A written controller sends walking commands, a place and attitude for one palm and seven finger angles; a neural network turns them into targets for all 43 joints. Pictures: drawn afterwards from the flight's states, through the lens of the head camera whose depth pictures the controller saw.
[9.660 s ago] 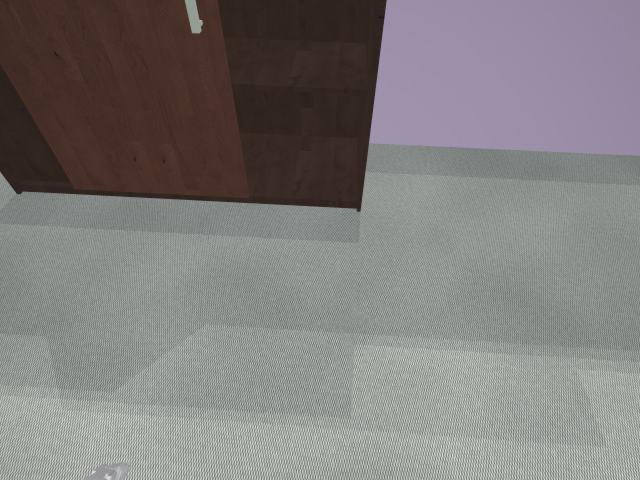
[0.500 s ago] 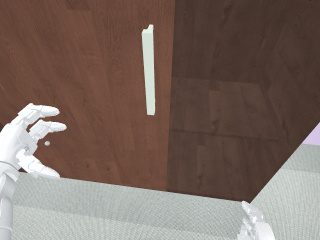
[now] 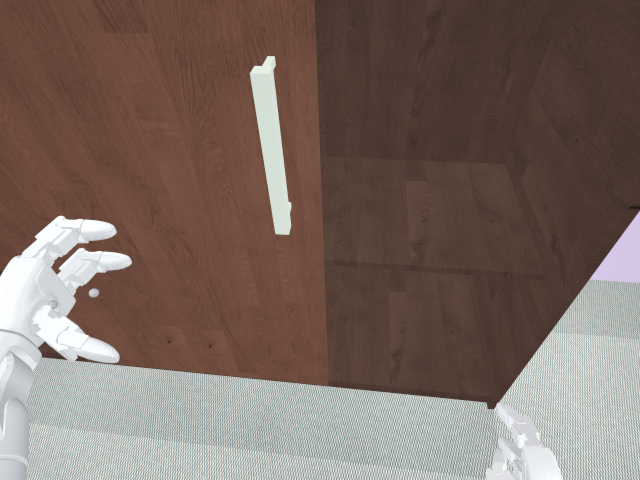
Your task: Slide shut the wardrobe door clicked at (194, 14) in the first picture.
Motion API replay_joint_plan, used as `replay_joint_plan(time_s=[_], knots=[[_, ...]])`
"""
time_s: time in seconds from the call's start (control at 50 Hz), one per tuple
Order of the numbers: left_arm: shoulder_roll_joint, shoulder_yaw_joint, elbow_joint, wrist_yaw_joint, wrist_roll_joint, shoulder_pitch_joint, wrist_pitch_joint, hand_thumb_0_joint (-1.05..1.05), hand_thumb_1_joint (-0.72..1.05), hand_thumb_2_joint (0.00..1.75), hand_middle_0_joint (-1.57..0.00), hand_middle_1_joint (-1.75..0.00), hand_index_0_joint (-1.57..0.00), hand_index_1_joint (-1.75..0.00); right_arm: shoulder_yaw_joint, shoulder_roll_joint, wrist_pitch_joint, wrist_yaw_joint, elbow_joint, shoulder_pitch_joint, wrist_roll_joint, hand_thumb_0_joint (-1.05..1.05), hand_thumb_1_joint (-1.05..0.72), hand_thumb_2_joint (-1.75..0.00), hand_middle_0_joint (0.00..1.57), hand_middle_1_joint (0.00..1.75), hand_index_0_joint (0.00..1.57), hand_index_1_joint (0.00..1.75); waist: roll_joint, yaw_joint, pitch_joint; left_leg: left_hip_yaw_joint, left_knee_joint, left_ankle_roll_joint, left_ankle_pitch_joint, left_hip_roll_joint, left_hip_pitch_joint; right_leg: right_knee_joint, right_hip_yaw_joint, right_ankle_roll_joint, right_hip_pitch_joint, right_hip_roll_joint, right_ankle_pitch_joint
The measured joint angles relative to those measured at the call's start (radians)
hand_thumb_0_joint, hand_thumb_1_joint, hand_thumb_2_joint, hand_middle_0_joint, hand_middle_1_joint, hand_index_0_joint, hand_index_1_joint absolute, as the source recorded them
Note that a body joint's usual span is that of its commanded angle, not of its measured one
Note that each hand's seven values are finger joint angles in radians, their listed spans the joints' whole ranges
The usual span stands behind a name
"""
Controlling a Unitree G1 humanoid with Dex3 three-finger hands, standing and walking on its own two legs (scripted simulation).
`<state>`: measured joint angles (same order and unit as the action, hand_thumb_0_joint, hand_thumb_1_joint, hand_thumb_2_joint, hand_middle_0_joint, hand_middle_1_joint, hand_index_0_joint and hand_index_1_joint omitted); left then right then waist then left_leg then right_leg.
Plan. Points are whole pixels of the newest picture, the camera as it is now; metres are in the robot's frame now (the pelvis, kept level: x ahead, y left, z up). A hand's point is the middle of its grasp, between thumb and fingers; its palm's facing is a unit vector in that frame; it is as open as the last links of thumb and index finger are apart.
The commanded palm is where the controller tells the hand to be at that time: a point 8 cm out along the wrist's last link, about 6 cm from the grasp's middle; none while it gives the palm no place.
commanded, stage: move the hooked fingers beside the handle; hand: left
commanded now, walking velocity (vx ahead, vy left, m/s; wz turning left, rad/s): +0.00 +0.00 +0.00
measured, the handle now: (277, 154) +0.53 +0.11 +0.15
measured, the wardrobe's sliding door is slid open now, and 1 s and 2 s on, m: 0.50 0.50 0.50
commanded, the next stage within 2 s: none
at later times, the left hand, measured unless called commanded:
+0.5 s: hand (143, 250) +0.33 +0.24 +0.14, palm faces -0.02 -1.00 -0.05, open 14.0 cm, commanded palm +0.30 +0.29 +0.14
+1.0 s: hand (185, 224) +0.39 +0.21 +0.14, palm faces -0.03 -1.00 -0.02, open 14.0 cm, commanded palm +0.37 +0.26 +0.13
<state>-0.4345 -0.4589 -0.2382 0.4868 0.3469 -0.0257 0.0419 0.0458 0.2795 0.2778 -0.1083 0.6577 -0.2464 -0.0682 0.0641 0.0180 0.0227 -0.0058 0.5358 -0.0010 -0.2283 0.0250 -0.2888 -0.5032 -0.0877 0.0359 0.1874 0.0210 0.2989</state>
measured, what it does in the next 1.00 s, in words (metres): stands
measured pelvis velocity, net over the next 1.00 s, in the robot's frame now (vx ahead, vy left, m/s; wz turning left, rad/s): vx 0.01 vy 0.01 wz -0.02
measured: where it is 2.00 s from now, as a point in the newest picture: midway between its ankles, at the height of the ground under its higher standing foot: outside the picture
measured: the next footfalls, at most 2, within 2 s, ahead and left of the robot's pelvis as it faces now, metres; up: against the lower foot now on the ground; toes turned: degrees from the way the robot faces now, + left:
none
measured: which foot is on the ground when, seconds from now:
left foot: down 0.00-1.00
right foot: down 0.00-1.00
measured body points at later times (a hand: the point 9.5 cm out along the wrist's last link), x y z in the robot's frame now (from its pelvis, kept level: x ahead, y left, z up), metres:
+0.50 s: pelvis +0.01 +0.00 +0.00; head +0.01 -0.02 +0.45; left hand +0.33 +0.30 +0.15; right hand +0.16 -0.25 -0.09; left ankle +0.04 +0.12 -0.73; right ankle -0.02 -0.09 -0.73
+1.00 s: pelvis +0.01 +0.01 +0.00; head +0.02 +0.00 +0.45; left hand +0.39 +0.26 +0.14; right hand +0.15 -0.24 -0.10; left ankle +0.04 +0.12 -0.73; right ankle -0.02 -0.09 -0.73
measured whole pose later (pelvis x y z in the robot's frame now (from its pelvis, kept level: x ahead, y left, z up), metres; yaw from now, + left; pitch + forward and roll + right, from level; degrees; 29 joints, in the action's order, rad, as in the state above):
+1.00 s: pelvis +0.01 +0.01 +0.00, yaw -1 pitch +2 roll +0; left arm -0.36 -0.30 -0.52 0.30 0.24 -0.40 0.05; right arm 0.04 0.26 0.17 -0.09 0.67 -0.25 -0.06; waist 0.04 -0.03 0.03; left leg -0.03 0.55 0.01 -0.25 0.01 -0.34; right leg -0.53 -0.06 0.02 0.25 0.00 0.32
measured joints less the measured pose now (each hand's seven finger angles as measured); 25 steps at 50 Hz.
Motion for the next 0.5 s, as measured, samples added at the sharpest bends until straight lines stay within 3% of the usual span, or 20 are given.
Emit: replay_joint_plan(time_s=[0.14, 0.26, 0.5], knots=[[0.001, -0.004, -0.015, 0.009, 0.010, -0.005, 0.007, -0.01, -0.50, 0.30, -0.30, -1.20, -0.30, -1.20, 0.000, -0.001, 0.001, 0.001, 0.009, 0.005, -0.002, 0.01, -0.90, -0.90, 0.20, 0.30, 0.21, 0.30, 0.002, 0.002, 0.010, 0.000, 0.002, -0.004, -0.004, 0.001, 0.000, -0.008, 0.000, 0.003, 0.003, 0.001, 0.008], [0.011, 0.036, -0.068, -0.006, -0.005, -0.075, 0.007, -0.01, -0.50, 0.30, -0.30, -1.20, -0.30, -1.20, -0.001, 0.005, -0.004, -0.011, 0.016, 0.009, -0.004, 0.01, -0.91, -0.90, 0.20, 0.30, 0.21, 0.30, 0.003, 0.005, -0.002, 0.010, 0.010, -0.005, -0.005, -0.002, -0.010, -0.016, -0.009, 0.004, 0.009, -0.001, 0.012], [0.016, 0.058, -0.155, -0.045, -0.036, -0.192, 0.008, -0.01, -0.50, 0.30, -0.30, -1.20, -0.30, -1.20, -0.003, -0.002, -0.032, -0.001, 0.007, -0.005, -0.001, 0.01, -0.91, -0.90, 0.20, 0.30, 0.21, 0.30, -0.008, -0.026, 0.009, -0.014, 0.006, -0.001, -0.013, 0.001, -0.025, -0.021, 0.015, 0.001, 0.037, -0.001, 0.016]])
